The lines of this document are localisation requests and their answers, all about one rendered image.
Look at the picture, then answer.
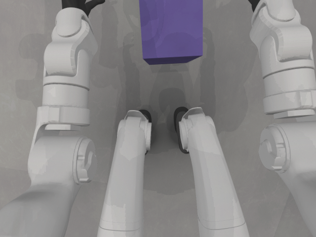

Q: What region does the robot right upper arm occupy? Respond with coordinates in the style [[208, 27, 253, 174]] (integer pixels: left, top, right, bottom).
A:
[[258, 121, 316, 237]]

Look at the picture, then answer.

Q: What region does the right robot shin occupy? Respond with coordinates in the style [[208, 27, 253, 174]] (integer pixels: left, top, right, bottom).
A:
[[182, 107, 216, 130]]

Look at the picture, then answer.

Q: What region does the carton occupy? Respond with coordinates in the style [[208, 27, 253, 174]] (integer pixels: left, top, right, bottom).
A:
[[139, 0, 203, 65]]

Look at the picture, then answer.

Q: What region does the left robot forearm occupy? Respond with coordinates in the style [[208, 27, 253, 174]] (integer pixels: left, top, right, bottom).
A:
[[28, 7, 98, 177]]

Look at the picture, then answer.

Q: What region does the right robot hand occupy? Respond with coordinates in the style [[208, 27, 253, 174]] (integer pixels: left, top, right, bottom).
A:
[[248, 0, 260, 12]]

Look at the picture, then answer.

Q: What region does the robot left upper arm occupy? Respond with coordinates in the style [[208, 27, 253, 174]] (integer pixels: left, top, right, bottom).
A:
[[0, 135, 97, 237]]

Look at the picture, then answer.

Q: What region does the left robot foot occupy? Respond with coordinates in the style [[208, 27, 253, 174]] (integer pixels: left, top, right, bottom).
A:
[[139, 110, 152, 155]]

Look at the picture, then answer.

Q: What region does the left robot hand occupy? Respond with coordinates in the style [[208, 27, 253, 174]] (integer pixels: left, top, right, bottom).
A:
[[62, 0, 105, 17]]

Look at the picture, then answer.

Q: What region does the right robot forearm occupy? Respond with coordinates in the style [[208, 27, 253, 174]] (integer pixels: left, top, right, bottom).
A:
[[249, 0, 316, 122]]

